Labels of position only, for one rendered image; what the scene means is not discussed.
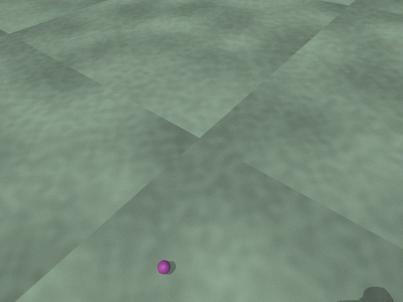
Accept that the ball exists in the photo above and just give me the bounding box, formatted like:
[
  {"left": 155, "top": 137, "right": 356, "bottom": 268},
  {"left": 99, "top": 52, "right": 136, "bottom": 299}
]
[{"left": 157, "top": 260, "right": 171, "bottom": 274}]

